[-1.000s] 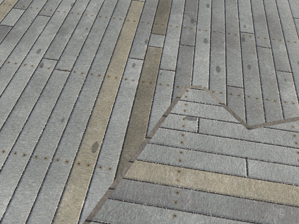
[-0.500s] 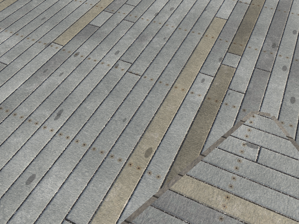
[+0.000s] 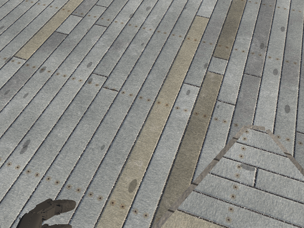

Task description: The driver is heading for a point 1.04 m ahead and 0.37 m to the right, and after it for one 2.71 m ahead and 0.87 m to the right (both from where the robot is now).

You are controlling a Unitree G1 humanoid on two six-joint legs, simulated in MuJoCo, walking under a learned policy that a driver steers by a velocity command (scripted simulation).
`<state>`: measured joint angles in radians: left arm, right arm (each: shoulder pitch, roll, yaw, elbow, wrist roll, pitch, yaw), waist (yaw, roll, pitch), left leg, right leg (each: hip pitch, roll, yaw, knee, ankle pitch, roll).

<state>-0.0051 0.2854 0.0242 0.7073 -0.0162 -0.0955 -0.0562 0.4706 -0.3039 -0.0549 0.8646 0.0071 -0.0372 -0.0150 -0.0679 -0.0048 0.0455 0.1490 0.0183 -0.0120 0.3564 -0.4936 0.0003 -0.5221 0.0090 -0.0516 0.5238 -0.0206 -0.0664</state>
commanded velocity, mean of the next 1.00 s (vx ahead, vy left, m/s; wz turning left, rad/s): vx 0.49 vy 0.00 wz -0.29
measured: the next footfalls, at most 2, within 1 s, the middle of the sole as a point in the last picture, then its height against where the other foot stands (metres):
left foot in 0.52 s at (118, 223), level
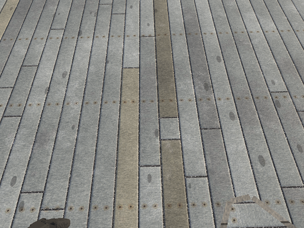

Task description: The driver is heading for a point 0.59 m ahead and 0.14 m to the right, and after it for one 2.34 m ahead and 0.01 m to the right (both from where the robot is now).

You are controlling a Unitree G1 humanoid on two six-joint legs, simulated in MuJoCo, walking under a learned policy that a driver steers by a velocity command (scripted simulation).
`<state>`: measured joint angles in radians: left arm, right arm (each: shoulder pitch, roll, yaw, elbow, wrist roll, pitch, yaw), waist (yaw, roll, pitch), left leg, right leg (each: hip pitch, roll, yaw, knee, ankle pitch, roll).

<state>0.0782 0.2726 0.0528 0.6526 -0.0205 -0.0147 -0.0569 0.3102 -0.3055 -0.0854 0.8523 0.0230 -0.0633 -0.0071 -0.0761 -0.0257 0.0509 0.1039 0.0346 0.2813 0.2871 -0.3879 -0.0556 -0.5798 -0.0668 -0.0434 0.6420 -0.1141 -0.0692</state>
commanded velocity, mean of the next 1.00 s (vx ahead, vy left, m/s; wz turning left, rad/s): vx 0.41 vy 0.00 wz -0.38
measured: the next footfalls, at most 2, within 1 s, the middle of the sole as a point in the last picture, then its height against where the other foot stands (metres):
right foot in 0.04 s outside the picture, level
left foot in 0.54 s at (144, 215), level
